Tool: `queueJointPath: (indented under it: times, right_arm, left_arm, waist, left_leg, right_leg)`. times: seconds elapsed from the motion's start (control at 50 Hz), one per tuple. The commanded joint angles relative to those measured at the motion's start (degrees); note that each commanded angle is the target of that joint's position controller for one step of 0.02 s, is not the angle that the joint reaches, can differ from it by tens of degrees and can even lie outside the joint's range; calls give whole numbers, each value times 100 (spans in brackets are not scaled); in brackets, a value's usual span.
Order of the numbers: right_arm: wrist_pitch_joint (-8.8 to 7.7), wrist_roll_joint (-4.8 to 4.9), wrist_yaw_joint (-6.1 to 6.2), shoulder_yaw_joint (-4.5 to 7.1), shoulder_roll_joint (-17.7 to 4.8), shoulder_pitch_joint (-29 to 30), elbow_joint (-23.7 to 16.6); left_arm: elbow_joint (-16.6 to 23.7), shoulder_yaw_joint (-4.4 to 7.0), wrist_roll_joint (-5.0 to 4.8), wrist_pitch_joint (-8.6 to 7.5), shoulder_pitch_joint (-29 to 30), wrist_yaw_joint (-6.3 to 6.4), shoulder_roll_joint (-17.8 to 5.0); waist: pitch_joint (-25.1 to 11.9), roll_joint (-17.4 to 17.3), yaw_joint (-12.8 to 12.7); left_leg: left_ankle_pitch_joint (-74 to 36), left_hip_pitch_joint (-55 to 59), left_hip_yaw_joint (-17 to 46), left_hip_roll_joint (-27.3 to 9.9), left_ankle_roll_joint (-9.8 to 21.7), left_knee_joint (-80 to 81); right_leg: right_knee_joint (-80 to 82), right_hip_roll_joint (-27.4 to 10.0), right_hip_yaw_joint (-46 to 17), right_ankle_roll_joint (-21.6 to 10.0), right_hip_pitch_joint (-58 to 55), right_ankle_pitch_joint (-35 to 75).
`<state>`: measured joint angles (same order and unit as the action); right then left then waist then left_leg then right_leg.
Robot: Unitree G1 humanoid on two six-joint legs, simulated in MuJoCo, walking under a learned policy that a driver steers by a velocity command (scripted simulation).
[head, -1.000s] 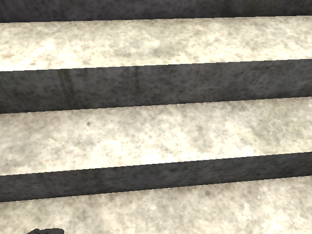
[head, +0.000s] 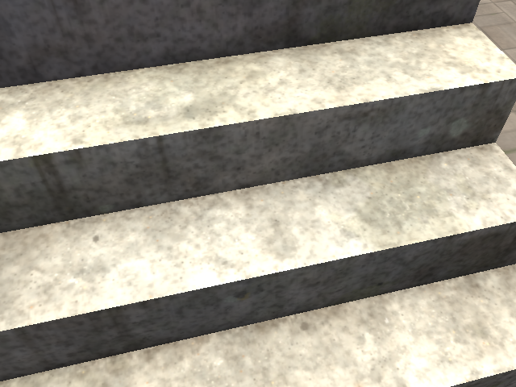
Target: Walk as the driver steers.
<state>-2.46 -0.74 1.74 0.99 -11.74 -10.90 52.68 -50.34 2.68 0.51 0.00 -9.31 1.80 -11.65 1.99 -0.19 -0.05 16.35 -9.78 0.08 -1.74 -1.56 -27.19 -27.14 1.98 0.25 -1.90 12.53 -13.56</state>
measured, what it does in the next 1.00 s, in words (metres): stands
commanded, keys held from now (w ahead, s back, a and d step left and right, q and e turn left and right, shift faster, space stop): no key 0.72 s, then w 0.28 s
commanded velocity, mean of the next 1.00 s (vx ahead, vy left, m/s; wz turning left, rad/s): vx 0.06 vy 0.00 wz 0.00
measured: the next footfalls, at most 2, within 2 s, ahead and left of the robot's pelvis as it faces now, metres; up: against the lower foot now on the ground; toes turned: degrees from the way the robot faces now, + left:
left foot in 1.78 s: +0.41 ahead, +0.20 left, +0.20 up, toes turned +7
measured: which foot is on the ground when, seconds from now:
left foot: down 0.00-1.00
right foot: down 0.00-1.00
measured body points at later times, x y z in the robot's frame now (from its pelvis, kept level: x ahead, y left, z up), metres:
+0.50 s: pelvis +0.00 +0.00 +0.00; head +0.01 +0.00 +0.45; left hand +0.09 +0.26 -0.14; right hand +0.07 -0.25 -0.14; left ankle -0.02 +0.13 -0.74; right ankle +0.01 -0.10 -0.74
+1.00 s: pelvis +0.03 +0.01 +0.00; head +0.02 +0.02 +0.45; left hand +0.08 +0.27 -0.15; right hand +0.07 -0.24 -0.15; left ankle -0.02 +0.13 -0.74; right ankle +0.01 -0.10 -0.74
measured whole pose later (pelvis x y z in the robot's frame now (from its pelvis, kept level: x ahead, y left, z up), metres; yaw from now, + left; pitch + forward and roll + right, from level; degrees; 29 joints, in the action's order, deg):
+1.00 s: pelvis +0.03 +0.01 +0.00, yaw +0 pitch +0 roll -1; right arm -4.0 -0.1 2.1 0.0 -12.4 -13.5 62.1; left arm -62.8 1.7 -0.7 -1.8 -10.8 2.1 -12.6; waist -0.9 -0.1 0.0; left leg 19.9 -9.8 0.7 -1.0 0.0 -29.7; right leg -28.7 1.7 0.0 -1.6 12.0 -16.8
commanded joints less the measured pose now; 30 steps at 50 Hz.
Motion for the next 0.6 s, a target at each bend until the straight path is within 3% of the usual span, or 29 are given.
queueJointPath:
  times: [0.02, 0.32, 0.6]
  right_arm:
    - [-59, 6, 17, 120, -606, 62, -132]
    - [-25, 6, 44, 77, -701, 162, 406]
    - [-15, 7, 53, 31, -754, 123, 655]
  left_arm:
    - [155, 121, -11, -61, 140, 32, -585]
    - [-504, 86, -28, -54, 254, 45, -682]
    - [-858, 27, -31, -59, 258, 50, -748]
  waist:
    - [-256, 14, 5]
    - [-232, 7, 15]
    - [-225, 10, 10]
  left_leg:
    - [-649, -360, 175, -133, 61, 533]
    - [-658, -276, 138, -88, 72, 689]
    - [-595, -302, 127, -66, 95, 754]
  right_leg:
    - [424, -398, -486, -124, -511, 1193]
    - [585, -386, -436, -108, -559, 1225]
    - [663, -375, -404, -101, -502, 1095]
Over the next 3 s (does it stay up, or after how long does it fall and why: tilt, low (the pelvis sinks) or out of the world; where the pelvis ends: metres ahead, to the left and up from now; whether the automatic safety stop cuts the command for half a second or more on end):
stays up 0.48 0.16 0.21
